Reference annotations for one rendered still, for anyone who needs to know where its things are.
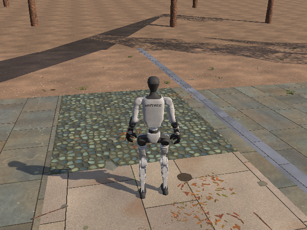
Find robot left forearm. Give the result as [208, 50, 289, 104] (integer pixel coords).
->
[127, 116, 136, 134]

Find robot left upper arm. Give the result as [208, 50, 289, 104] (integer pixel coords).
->
[131, 97, 143, 123]

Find robot left hand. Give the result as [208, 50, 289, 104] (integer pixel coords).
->
[126, 132, 137, 142]

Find robot right forearm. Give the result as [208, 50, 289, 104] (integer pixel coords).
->
[171, 116, 180, 135]

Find left robot thigh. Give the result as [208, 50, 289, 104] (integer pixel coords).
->
[137, 134, 147, 168]

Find robot right hand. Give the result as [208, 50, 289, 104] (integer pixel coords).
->
[170, 134, 181, 144]

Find robot right upper arm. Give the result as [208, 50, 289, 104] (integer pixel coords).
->
[164, 97, 176, 123]

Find left robot shin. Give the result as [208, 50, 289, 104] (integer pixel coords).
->
[139, 160, 146, 193]

